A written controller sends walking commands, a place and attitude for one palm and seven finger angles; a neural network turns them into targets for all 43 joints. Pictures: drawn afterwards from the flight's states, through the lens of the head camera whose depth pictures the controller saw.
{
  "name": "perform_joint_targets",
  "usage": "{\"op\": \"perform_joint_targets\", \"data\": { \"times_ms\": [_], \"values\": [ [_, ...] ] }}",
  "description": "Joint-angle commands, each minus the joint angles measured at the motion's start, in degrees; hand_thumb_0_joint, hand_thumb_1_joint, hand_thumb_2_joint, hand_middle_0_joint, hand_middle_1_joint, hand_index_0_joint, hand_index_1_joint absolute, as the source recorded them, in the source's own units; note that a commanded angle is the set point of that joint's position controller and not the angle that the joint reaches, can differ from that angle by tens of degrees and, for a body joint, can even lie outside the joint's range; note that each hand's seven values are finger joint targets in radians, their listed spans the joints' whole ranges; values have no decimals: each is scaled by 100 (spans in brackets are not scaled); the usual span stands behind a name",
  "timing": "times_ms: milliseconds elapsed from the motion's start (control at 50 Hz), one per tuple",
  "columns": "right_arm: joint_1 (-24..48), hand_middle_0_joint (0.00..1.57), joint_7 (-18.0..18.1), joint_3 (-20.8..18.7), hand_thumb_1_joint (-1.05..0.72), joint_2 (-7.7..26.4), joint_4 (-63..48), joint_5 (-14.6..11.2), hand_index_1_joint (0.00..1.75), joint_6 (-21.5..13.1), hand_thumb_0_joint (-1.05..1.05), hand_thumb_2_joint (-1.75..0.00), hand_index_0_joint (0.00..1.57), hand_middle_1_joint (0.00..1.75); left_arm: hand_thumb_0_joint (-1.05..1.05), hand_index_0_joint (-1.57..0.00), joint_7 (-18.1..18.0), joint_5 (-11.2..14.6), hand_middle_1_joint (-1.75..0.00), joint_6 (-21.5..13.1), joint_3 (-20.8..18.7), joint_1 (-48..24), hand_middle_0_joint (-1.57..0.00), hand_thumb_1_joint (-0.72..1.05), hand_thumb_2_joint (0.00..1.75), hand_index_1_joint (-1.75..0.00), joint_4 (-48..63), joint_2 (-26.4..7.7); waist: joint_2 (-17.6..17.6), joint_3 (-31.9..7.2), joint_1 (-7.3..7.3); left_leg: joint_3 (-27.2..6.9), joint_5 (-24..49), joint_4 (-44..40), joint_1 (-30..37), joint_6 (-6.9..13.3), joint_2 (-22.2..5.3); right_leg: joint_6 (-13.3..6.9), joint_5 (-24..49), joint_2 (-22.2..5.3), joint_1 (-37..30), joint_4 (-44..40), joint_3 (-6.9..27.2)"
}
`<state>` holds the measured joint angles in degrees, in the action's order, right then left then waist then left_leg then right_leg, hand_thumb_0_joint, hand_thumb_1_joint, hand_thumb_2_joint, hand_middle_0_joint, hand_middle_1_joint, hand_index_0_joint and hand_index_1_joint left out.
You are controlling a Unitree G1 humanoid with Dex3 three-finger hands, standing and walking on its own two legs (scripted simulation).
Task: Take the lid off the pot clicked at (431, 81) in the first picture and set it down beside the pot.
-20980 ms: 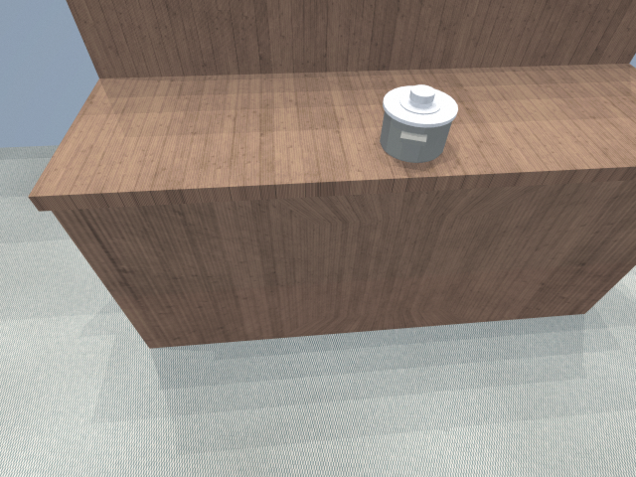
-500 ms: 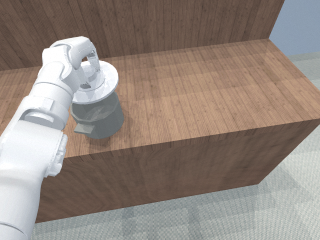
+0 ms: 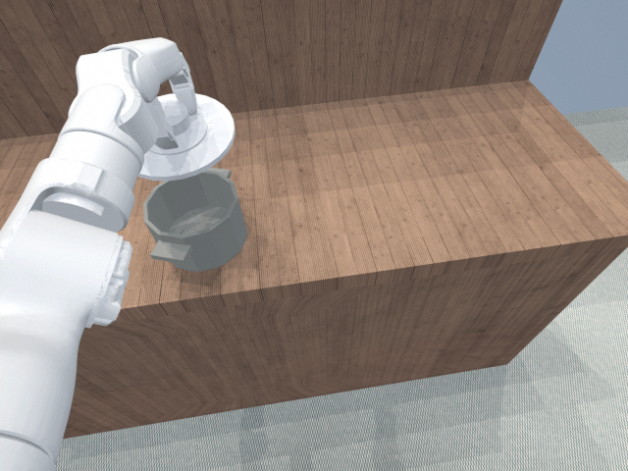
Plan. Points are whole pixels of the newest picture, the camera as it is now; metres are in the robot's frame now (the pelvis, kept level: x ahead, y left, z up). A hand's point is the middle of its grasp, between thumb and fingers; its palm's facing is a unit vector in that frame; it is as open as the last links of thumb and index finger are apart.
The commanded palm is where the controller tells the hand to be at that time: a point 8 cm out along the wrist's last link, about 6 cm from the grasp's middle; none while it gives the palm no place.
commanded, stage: lift the lid straight up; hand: left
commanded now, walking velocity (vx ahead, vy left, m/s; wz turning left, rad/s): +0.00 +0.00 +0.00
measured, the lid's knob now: (169, 118) +0.51 +0.15 +0.19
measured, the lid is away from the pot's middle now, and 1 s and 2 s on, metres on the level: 0.02 0.07 0.18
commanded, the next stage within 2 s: move the lid sideways beside the pot in 0.34 s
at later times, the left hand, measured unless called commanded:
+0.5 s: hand (147, 106) +0.49 +0.17 +0.22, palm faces -0.29 -0.09 -0.95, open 8.2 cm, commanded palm +0.50 +0.18 +0.30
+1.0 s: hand (77, 116) +0.48 +0.24 +0.23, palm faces -0.29 -0.10 -0.95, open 8.2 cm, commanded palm +0.49 +0.24 +0.30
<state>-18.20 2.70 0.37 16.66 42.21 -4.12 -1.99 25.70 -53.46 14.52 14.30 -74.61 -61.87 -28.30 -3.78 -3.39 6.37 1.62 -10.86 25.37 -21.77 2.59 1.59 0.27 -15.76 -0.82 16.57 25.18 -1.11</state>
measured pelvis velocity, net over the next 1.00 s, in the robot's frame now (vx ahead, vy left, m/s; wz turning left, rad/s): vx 0.00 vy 0.01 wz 0.00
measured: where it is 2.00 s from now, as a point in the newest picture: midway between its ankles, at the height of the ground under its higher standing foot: outside the picture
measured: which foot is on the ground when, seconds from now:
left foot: down 0.00-1.00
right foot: down 0.00-1.00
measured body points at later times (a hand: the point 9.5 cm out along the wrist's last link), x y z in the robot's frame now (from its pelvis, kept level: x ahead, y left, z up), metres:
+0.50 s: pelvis +0.00 +0.00 +0.00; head +0.04 -0.01 +0.45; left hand +0.50 +0.17 +0.28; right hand +0.06 -0.27 -0.13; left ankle +0.02 +0.09 -0.74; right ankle -0.04 -0.12 -0.74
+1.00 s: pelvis +0.00 +0.01 +0.00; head +0.03 +0.00 +0.45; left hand +0.49 +0.24 +0.28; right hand +0.06 -0.27 -0.12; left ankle +0.02 +0.09 -0.74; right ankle -0.04 -0.12 -0.74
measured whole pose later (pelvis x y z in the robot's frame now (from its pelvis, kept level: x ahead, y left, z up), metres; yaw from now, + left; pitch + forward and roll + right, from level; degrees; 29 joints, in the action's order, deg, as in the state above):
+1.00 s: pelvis +0.00 +0.01 +0.00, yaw +0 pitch +7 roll -1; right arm -17.2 2.9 0.8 16.7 40.9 -4.7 2.2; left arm 29.8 -55.5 11.5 11.6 -72.9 -60.8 -37.7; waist -2.8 -3.4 6.0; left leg 1.4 -11.1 26.2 -22.0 2.9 1.2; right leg 0.6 -14.7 -0.4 15.6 23.5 -1.2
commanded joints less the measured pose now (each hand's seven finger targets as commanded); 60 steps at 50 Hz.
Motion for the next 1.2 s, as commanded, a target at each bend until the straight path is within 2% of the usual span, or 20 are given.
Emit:
{"op": "perform_joint_targets", "data": {
  "times_ms": [0, 60, 100, 120, 300, 320, 400, 440, 540, 600, 660, 700, 800, 820, 920, 980, 1040, 1060, 1140, 1180],
  "values": [
    [-117, 20, 22, -227, -90, 790, -561, 22, 30, -212, 0, -90, 20, 30, 0, -86, -326, -139, -114, 43, -505, -3982, -97, 55, 91, -111, 1264, -1650, 259, -2619, 37, -389, 1887, 123, 2251, 235, 96, -209, 2270, 279, 68, -222, -58],
    [-105, 20, 1, -208, -90, 811, -504, 6, 30, -160, 0, -90, 20, 30, 0, -86, -273, -247, -114, 218, -473, -4082, -97, 55, 91, -111, 999, -1684, 423, -2373, 59, -357, 1696, 70, 2079, 231, 102, -191, 2216, 291, 128, -237, -69],
    [-70, 20, -11, -221, -90, 788, -568, 29, 30, -195, 0, -90, 20, 30, 0, -86, -222, -190, -114, 196, -275, -4258, -97, 55, 91, -111, 1296, -1400, 224, -2585, 52, -374, 2032, 131, 2264, 226, 101, -204, 2379, 266, 118, -218, -77],
    [-104, 20, -12, -228, -90, 797, -549, 56, 30, -195, 0, -90, 20, 30, 0, -86, -222, -308, -114, 199, -537, -4268, -97, 55, 91, -111, 1239, -1758, 305, -2706, 29, -388, 2063, 175, 2293, 226, 94, -189, 2439, 293, 32, -185, -47],
    [-48, 20, -41, -247, -90, 807, -617, 42, 30, 8, 0, -90, 20, 30, 0, -86, 45, -187, -114, 237, -129, -4045, -97, 55, 91, -111, 1126, -1208, 451, -2473, 126, -313, 2208, 200, 2229, 265, 98, -164, 2541, 280, 127, -281, -54],
    [-69, 20, -29, -239, -90, 839, -559, 53, 30, 49, 0, -90, 20, 30, 0, -86, 18, -294, -114, 269, -440, -3892, -97, 55, 91, -111, 829, -1623, 588, -2410, 106, -300, 1963, 190, 2081, 261, 102, -154, 2445, 301, 98, -261, -40],
    [-18, 20, 17, -222, -90, 777, -667, 30, 30, -51, 0, -90, 20, 30, 0, -86, -37, -146, -114, 55, -240, -4500, -97, 55, 91, -111, 1723, -1497, 22, -2791, 101, -359, 2271, 187, 2516, 247, 68, -178, 2483, 278, 86, -268, -39],
    [-91, 20, 32, -223, -90, 744, -691, 63, 30, -73, 0, -90, 20, 30, 0, -86, -198, -356, -114, -138, -547, -4434, -97, 55, 91, -111, 2051, -1924, -74, -2988, 37, -413, 2622, 234, 2661, 218, 11, -187, 2420, 325, 97, -237, -37],
    [-31, 20, 51, -167, -90, 809, -592, 7, 30, 79, 0, -90, 20, 30, 0, -86, -283, -391, -114, 26, -606, -3677, -97, 55, 91, -111, 952, -1991, 276, -2175, 34, -260, 1730, 47, 1892, 206, 45, -209, 2123, 293, 116, -293, -71],
    [8, 20, 43, -173, -90, 799, -663, 0, 30, 24, 0, -90, 20, 30, 0, -86, -264, -338, -114, 68, -487, -3884, -97, 55, 91, -111, 1061, -1859, 147, -2390, 24, -285, 1805, 75, 2003, 214, 60, -223, 2140, 275, 98, -290, -76],
    [-19, 20, 67, -201, -90, 821, -709, 29, 30, 24, 0, -90, 20, 30, 0, -86, -221, -468, -114, -54, -840, -4125, -97, 55, 91, -111, 1435, -2466, 130, -2933, 2, -306, 2012, 171, 2228, 247, 65, -189, 2393, 285, -188, -246, 1],
    [9, 20, 81, -213, -90, 792, -791, 6, 30, 5, 0, -90, 20, 30, 0, -86, -162, -390, -114, -192, -730, -4132, -97, 55, 91, -111, 1761, -2367, 1, -3174, -2, -326, 2458, 252, 2448, 252, 41, -184, 2619, 262, -257, -245, 19],
    [-27, 20, 63, -232, -90, 866, -666, -33, 30, 131, 0, -90, 20, 30, 0, -86, 32, -253, -114, -194, -522, -3515, -97, 55, 91, -111, 1192, -2080, 180, -2358, 60, -275, 2118, 199, 2147, 276, 54, -171, 2297, 285, 100, -364, -65],
    [-26, 20, 53, -232, -90, 877, -631, -40, 30, 172, 0, -90, 20, 30, 0, -86, 42, -284, -114, -186, -671, -3469, -97, 55, 91, -111, 1132, -2275, 293, -2263, 55, -282, 2057, 208, 2092, 273, 43, -159, 2263, 302, 114, -343, -61],
    [33, 20, 50, -239, -90, 857, -711, -28, 30, 246, 0, -90, 20, 30, 0, -86, 76, -330, -114, -374, -655, -3652, -97, 55, 91, -111, 1733, -2414, -166, -2560, 29, -324, 2393, 294, 2393, 259, 29, -174, 2290, 306, 124, -310, -51],
    [21, 20, 68, -235, -90, 886, -678, -52, 30, 317, 0, -90, 20, 30, 0, -86, 96, -337, -114, -437, -824, -3521, -97, 55, 91, -111, 1623, -2662, -105, -2377, 22, -343, 2124, 239, 2329, 257, 7, -191, 2011, 331, 188, -362, -97],
    [5, 20, 86, -235, -90, 887, -678, -72, 30, 302, 0, -90, 20, 30, 0, -86, 127, -220, -114, -504, -685, -3576, -97, 55, 91, -111, 1646, -2522, -110, -2340, 63, -334, 1873, 200, 2332, 264, 13, -178, 1862, 334, 246, -399, -115],
    [1, 20, 91, -231, -90, 903, -686, -79, 30, 305, 0, -90, 20, 30, 0, -86, 100, -222, -114, -547, -922, -3635, -97, 55, 91, -111, 1820, -2862, -153, -2441, 12, -355, 1911, 182, 2371, 257, -10, -191, 1891, 326, 145, -389, -109],
    [-42, 20, 108, -216, -90, 898, -642, -82, 30, 260, 0, -90, 20, 30, 0, -86, 90, -220, -114, -623, -626, -3713, -97, 55, 91, -111, 1764, -2550, -319, -2354, 68, -424, 1912, 170, 2508, 217, -34, -188, 1627, 356, 410, -430, -159],
    [-40, 20, 124, -207, -90, 913, -650, -83, 30, 258, 0, -90, 20, 30, 0, -86, 69, -250, -114, -640, -803, -3550, -97, 55, 91, -111, 1582, -2782, -236, -2310, 37, -402, 1650, 128, 2383, 225, -15, -207, 1505, 355, 363, -443, -156]
  ]
}}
